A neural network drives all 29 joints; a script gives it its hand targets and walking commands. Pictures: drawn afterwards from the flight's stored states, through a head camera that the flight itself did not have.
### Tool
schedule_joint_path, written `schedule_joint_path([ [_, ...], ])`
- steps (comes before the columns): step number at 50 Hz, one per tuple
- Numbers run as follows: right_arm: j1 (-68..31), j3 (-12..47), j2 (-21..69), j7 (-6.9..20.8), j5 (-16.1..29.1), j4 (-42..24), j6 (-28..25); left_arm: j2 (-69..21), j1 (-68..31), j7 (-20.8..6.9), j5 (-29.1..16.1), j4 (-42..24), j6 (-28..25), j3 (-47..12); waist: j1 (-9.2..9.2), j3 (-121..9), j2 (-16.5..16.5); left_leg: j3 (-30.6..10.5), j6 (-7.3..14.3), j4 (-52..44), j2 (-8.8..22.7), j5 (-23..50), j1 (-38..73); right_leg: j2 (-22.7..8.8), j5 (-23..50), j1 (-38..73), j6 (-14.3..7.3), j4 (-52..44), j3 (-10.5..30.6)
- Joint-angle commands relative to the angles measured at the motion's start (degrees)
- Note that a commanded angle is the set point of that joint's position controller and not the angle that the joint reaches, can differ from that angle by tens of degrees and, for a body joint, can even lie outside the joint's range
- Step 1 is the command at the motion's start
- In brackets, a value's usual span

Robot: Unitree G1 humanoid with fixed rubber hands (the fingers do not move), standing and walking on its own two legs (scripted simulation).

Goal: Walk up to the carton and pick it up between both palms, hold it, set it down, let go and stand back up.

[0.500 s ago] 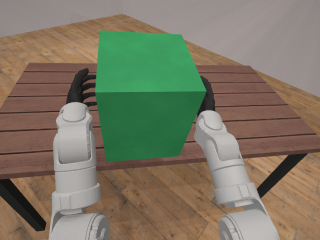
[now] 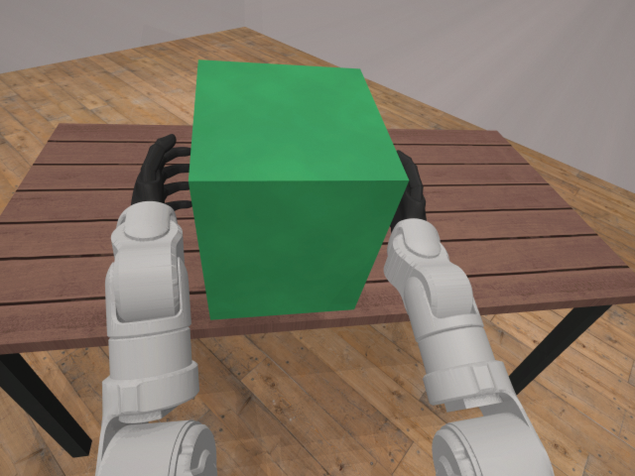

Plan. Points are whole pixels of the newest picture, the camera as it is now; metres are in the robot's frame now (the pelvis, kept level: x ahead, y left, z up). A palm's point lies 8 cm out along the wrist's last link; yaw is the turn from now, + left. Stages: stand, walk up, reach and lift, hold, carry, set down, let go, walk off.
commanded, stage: hold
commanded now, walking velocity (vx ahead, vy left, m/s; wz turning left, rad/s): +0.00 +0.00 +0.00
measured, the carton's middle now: (283, 196) +0.43 +0.01 +0.16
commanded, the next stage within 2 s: none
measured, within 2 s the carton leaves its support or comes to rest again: neither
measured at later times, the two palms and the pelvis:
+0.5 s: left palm (152, 209) +0.35 +0.16 +0.20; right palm (405, 220) +0.35 -0.13 +0.18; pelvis +0.00 +0.00 +0.00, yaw +0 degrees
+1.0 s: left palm (155, 207) +0.35 +0.15 +0.20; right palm (407, 219) +0.35 -0.13 +0.18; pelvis +0.00 +0.00 +0.00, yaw +0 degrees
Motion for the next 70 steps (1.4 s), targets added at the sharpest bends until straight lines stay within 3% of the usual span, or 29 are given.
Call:
schedule_joint_path([
  [1, -39.34, 15.07, 16.07, 4.92, 3.44, -16.38, -3.69, -20.48, -31.39, -9.40, -10.60, -7.64, -3.96, -23.43, -0.53, -24.68, 4.27, 4.21, -1.53, -0.05, -2.35, 12.84, 5.81, 0.91, 10.80, 6.83, 3.29, 0.54, -1.46],
  [11, -38.28, 16.22, 16.17, 4.71, 4.20, -17.55, -3.55, -20.96, -30.67, -9.36, -10.77, -9.80, -3.90, -24.52, -0.64, -24.99, 4.83, 4.11, -2.06, 0.37, -2.41, 15.55, 7.35, 1.22, 12.31, 6.48, 3.05, 0.45, -1.41],
  [35, -39.35, 14.46, 15.25, 5.28, 3.23, -16.24, -3.80, -20.81, -31.85, -8.93, -10.73, -8.53, -3.88, -24.34, -0.96, -24.16, 5.59, 4.39, -2.19, -0.19, -2.17, 11.29, 5.77, 1.29, 7.58, 5.43, 2.83, 0.20, -1.69],
  [49, -39.06, 15.27, 15.56, 4.92, 3.84, -16.57, -3.83, -20.25, -31.08, -9.38, -10.41, -8.14, -3.85, -23.38, -0.57, -24.11, 4.35, 4.31, -1.81, -0.16, -2.23, 13.17, 6.00, 1.09, 10.20, 6.50, 3.09, 0.39, -1.54],
  [65, -38.62, 14.91, 15.61, 4.90, 3.55, -15.97, -3.91, -20.22, -31.28, -9.24, -10.69, -8.49, -3.98, -23.77, -0.55, -24.17, 5.25, 4.46, -1.97, -0.31, -2.25, 12.32, 5.90, 1.24, 9.23, 6.19, 3.05, 0.33, -1.62],
  [70, -39.03, 15.85, 15.85, 4.68, 3.81, -17.66, -3.88, -20.85, -31.05, -9.36, -10.69, -9.31, -4.06, -24.41, -0.80, -25.30, 5.09, 4.07, -2.10, 0.32, -2.27, 15.00, 6.73, 1.24, 11.25, 6.59, 2.98, 0.42, -1.50],
])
